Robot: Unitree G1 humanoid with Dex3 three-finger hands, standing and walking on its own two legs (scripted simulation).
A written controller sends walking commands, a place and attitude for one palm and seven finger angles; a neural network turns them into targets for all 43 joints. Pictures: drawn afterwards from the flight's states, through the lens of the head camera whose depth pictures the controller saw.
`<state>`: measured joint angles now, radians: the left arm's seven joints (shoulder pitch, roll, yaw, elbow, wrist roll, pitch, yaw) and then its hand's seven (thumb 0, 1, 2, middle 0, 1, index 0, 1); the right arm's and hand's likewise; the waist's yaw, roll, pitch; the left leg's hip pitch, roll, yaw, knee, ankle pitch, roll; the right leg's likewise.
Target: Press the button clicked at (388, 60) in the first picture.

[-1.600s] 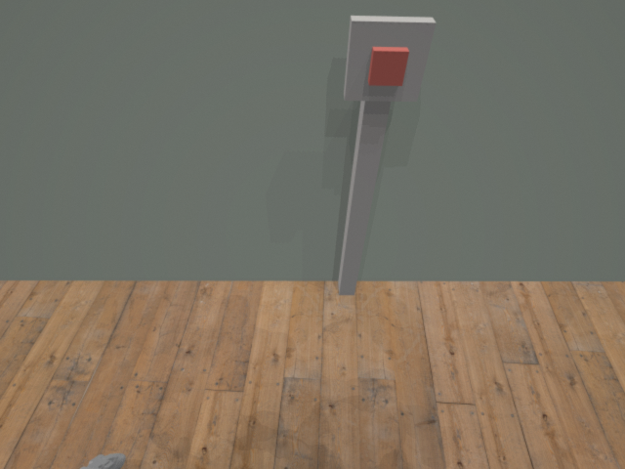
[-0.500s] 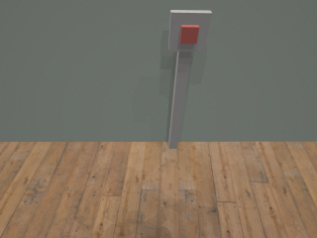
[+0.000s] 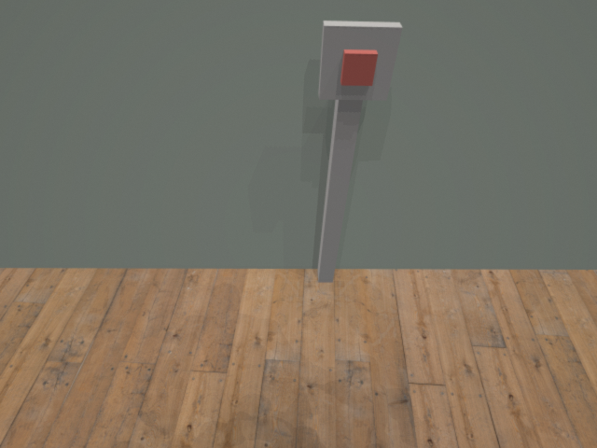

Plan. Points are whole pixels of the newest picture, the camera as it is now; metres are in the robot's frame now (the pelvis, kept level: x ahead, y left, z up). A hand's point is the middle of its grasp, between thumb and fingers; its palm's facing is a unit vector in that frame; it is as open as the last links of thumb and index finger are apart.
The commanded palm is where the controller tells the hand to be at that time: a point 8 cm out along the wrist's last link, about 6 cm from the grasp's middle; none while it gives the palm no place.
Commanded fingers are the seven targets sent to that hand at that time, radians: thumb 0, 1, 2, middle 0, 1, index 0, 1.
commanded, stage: walk to a spot facing it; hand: left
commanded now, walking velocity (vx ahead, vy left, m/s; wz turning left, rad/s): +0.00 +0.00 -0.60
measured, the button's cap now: (358, 67) +0.84 -0.07 +0.13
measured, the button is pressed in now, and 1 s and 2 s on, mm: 0 0 0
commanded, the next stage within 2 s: none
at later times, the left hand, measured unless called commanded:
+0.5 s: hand out of the picture +0.04 +0.15 -0.17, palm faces -0.17 -0.95 -0.27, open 7.4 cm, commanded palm none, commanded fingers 0.00 0.90 0.90 -0.20 -0.30 -0.20 -0.30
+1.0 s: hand out of the picture +0.12 +0.19 -0.18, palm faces -0.41 -0.88 -0.23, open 7.4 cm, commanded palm none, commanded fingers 0.00 0.90 0.90 -0.20 -0.30 -0.20 -0.30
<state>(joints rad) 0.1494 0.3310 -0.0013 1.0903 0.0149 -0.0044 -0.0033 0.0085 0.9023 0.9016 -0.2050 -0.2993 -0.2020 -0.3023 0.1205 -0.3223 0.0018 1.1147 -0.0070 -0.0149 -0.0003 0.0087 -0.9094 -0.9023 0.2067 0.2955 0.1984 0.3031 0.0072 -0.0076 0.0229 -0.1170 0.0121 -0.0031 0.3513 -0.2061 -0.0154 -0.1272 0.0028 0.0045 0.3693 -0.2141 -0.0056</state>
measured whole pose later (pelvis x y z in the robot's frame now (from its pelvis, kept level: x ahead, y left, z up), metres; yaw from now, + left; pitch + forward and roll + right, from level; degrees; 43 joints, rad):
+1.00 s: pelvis -0.03 +0.02 -0.01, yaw -29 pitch +2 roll +0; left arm 0.25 0.27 0.08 0.90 0.02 0.06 0.00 0.01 0.90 0.90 -0.20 -0.30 -0.20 -0.30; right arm 0.13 -0.21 -0.04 0.88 0.00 0.01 -0.03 0.01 -0.91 -0.90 0.20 0.30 0.20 0.30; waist 0.03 -0.05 0.02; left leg -0.25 -0.01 -0.04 0.50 -0.29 -0.01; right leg -0.38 0.16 0.25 0.54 -0.21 -0.01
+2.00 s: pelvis +0.03 -0.09 -0.01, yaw -65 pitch +1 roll -2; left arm 0.44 0.18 0.05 1.02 0.03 -0.03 0.00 0.01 0.90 0.90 -0.20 -0.30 -0.20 -0.30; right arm 0.11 -0.21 -0.06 0.89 -0.02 -0.01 0.03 0.01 -0.91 -0.90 0.20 0.29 0.19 0.30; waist 0.08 -0.02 0.03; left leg -0.49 0.08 0.05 0.73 -0.29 -0.06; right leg -0.02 0.06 0.14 0.38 -0.37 -0.02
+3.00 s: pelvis +0.16 -0.32 -0.02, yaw -100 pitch +2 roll +0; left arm 0.19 0.21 0.08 0.91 0.03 0.03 0.00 0.01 0.90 0.90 -0.20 -0.30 -0.20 -0.30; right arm 0.08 -0.18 -0.05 0.86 -0.01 0.02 -0.01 0.01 -0.91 -0.90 0.20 0.29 0.19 0.30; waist 0.03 -0.02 0.06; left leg -0.44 0.09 0.02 0.81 -0.39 -0.09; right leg -0.35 0.07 0.05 0.55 -0.23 -0.04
